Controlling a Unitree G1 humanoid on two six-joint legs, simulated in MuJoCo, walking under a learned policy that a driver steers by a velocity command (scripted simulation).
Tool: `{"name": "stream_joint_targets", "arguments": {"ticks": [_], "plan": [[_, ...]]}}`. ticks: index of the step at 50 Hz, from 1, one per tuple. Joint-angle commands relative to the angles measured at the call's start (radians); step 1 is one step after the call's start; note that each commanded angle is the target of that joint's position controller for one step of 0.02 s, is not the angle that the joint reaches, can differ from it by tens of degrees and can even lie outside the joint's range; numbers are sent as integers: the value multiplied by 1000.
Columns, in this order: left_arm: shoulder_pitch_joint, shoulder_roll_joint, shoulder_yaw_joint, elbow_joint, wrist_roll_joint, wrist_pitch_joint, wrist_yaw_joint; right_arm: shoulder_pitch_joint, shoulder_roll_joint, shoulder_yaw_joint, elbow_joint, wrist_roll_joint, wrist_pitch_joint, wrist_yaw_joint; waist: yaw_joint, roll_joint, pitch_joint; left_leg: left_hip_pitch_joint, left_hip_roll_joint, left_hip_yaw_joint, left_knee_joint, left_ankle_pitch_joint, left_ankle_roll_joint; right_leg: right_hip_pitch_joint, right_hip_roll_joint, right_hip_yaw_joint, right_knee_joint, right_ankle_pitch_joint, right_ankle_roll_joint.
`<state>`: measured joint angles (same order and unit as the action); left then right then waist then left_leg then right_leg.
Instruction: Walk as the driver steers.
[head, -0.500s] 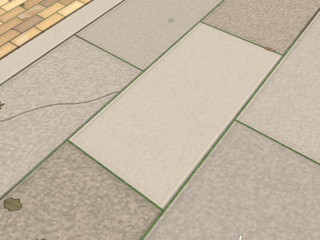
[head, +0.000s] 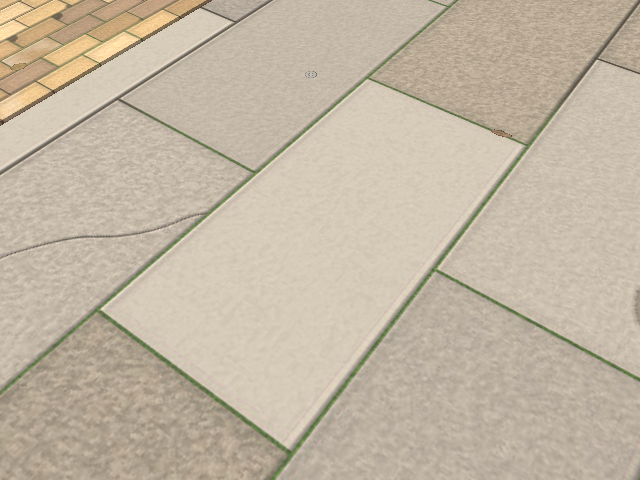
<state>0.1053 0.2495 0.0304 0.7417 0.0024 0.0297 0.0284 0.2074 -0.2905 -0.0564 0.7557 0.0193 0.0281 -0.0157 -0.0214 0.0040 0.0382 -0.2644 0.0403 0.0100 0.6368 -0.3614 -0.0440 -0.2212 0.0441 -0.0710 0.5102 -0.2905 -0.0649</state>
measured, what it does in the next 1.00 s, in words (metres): walks ahead: left foot, then right foot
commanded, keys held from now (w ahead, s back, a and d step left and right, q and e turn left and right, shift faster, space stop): q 0.22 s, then w+q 0.26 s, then q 0.02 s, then no key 0.10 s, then e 0.40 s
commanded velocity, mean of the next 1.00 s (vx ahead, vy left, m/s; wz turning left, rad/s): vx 0.12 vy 0.00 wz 0.24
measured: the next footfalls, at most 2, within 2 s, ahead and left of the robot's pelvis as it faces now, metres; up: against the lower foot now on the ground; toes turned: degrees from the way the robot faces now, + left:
left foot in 0.02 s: +0.02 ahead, +0.12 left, +0.00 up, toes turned +3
right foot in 0.38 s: +0.08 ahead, -0.12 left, +0.00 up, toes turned +17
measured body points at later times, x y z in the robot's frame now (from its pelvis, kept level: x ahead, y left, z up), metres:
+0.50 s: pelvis +0.04 -0.02 +0.01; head +0.06 -0.03 +0.46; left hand +0.06 +0.28 -0.09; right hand +0.27 -0.25 -0.09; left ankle -0.02 +0.12 -0.67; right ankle +0.04 -0.13 -0.73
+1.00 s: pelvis +0.13 +0.04 +0.00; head +0.17 +0.06 +0.45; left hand +0.15 +0.35 -0.11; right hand +0.38 -0.16 -0.08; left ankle +0.16 +0.17 -0.73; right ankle +0.14 -0.09 -0.67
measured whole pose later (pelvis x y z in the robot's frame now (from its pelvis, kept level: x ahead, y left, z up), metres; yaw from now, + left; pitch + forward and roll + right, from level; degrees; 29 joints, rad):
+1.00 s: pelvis +0.13 +0.04 +0.00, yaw +13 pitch +1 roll +1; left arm 0.25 0.32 0.07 0.76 -0.02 0.06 0.04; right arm 0.08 -0.25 -0.05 0.68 -0.02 -0.01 -0.01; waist 0.02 -0.03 0.07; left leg -0.31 0.03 0.10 0.43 -0.14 0.02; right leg -0.47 -0.05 0.01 1.04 -0.49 0.09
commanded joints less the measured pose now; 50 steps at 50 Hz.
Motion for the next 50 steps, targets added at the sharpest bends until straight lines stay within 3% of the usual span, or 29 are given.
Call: {"name": "stream_joint_targets", "arguments": {"ticks": [1, 2, 3, 4, 5, 7, 8, 11, 15, 18, 19, 20, 21, 22, 23, 24, 26, 29, 33, 36, 38, 39, 40, 41, 42, 43, 45, 46, 50], "plan": [[18, 193, 68, -44, -15, 4, 18, 3, -118, -27, -71, -5, -18, 10, 4, -61, -78, -4, 4, -16, -179, 236, 59, 125, -273, 194, -36, 466, -104], [20, 170, 66, -60, 0, -2, 19, 19, -190, -45, -76, -13, -19, 6, 21, 68, -103, 81, 91, -156, -203, 514, 113, 41, -184, 102, 100, 325, -33], [-40, 140, 61, -100, 22, -11, 18, 23, -252, -65, -78, -8, -21, 1, 26, 236, -95, 153, 230, -385, -231, 687, 251, -142, -21, -9, 240, 84, 59], [-126, 131, 58, -120, 25, -14, 17, 78, -215, -57, -80, -23, -28, 1, -54, 266, -102, 239, 318, -511, -296, 742, 370, -308, 39, 58, 433, -329, 89], [-100, 144, 67, -117, 10, -15, 8, 77, -206, -52, -79, -33, -41, -1, -40, 180, -119, 253, 316, -481, -300, 713, 382, -356, 13, 128, 587, -375, 94], [-45, 147, 74, -93, -5, -9, 1, -17, -200, -55, -95, -8, -50, -4, 15, 74, -88, 246, 228, -363, -270, 673, 296, -398, -26, 151, 587, -260, 108], [-42, 150, 75, -88, -2, -9, 3, -42, -186, -52, -102, 2, -46, -9, 22, 78, -96, 240, 200, -333, -268, 660, 270, -375, -38, 151, 531, -209, 120], [-39, 116, 64, -93, -7, -19, -3, -35, -193, -59, -109, -1, -16, -19, 12, 124, -119, 217, 155, -312, -251, 674, 262, -293, -13, 119, 389, -138, 155], [-51, 131, 64, -107, -25, -40, -29, -20, -206, -63, -117, 6, -6, -17, -16, 183, -95, 68, 122, -394, -333, -23, 259, -144, 8, 95, 155, -99, 127], [53, 151, 82, -80, -34, -71, -37, -58, -182, -49, -129, 3, -12, -10, 55, 175, -55, -80, 76, -435, -300, -210, 212, 65, 8, 76, -75, 31, 86], [124, 172, 92, -62, -30, -81, -30, -57, -141, -36, -133, 1, -18, -11, 85, 128, -74, -177, 29, -402, -208, -246, 166, 204, -51, 128, -118, 26, 62], [244, 245, 106, -45, -4, -87, -18, -65, -51, -10, -156, -5, -23, -8, 114, -83, -125, -347, -77, -248, 108, -285, 90, 352, -284, 409, -215, -199, -17], [252, 316, 118, -36, 33, -100, -34, -86, -85, -19, -213, 14, -40, -10, 89, -223, -43, -519, -104, -205, 310, -267, 74, 254, -459, 771, -344, -421, -149], [179, 258, 101, -57, 25, -114, -34, -80, -152, -38, -201, 17, -48, -12, 60, -163, 30, -555, -39, -227, 419, -184, 71, 201, -454, 751, -367, -500, -171], [138, 200, 86, -61, 3, -119, -27, -61, -181, -51, -178, 10, -47, -8, 44, -150, 70, -573, -21, -208, 450, -104, 63, 191, -396, 627, -362, -451, -135], [119, 177, 78, -68, -6, -120, -21, -36, -173, -54, -157, 2, -47, -6, 37, -136, 55, -560, -6, -187, 466, -39, 53, 203, -348, 521, -359, -359, -100], [134, 152, 66, -57, 4, -120, -9, -72, -130, -46, -161, -1, -55, 4, 59, -110, 74, -530, 13, -162, 483, 81, 28, 172, -291, 336, -358, -14, -80], [173, 156, 65, -37, 8, -115, -6, -86, -73, -30, -184, -5, -60, 14, 61, -106, 23, -471, -5, -110, 399, 131, -14, 180, -260, 171, -306, 466, -107], [193, 177, 63, -1, -17, -87, -11, -153, -1, 4, -202, -19, -60, 28, 72, -124, -13, -271, 1, -13, 98, 199, -19, 133, -224, 89, -266, 614, -108], [232, 222, 72, 23, -29, -73, -19, -180, -51, -13, -206, -13, -69, 36, 75, -137, -28, -173, -47, 4, -38, 218, 11, 163, -255, 149, -204, 669, -106], [199, 216, 68, 23, -41, -71, -17, -91, -88, -33, -177, -17, -80, 31, 6, -121, -67, -13, -71, 2, -226, 351, 62, 170, -240, 173, -105, 700, -67], [214, 195, 61, 26, -35, -78, -18, -30, -138, -48, -163, -29, -83, 19, -23, -95, -121, 150, -27, -31, -273, 538, 95, 117, -199, 152, -16, 673, -22], [215, 138, 37, -14, 2, -91, -20, 75, -222, -64, -162, -60, -78, 2, -44, 28, -275, 450, 185, -208, -140, 1001, 176, -68, -137, 125, 188, 336, 38], [324, 67, 11, -5, 1, -86, -21, 80, -218, -60, -154, -64, -57, -4, -12, 235, -419, 601, 415, -416, -129, 1133, 363, -255, -35, 111, 463, -385, 101], [294, 174, 45, 15, -31, -66, -17, 90, -158, -49, -157, -49, -44, 0, -54, 158, -403, 485, 387, -398, -185, 951, 370, -278, -46, 175, 612, -449, 119], [241, 196, 58, -4, -45, -49, -12, 24, -134, -40, -157, -35, -43, 2, -32, 150, -276, 393, 334, -304, -220, 816, 335, -352, -66, 157, 682, -407, 122], [237, 172, 63, 2, -27, -6, 12, -100, -84, -25, -154, -22, -46, 4, 27, 127, -142, 181, 259, -188, -306, 550, 278, -329, -104, 142, 645, -300, 150], [257, 153, 62, 2, -22, 15, 19, -138, -88, -28, -147, -33, -48, 6, 54, 146, -111, 74, 231, -135, -342, 483, 269, -262, -102, 120, 628, -248, 163], [219, 116, 54, -50, -13, 34, 14, -183, -101, -39, -124, -39, -54, -6, 58, 159, -95, -9, 241, -43, -380, 384, 282, -187, -122, 83, 479, -135, 157]]}}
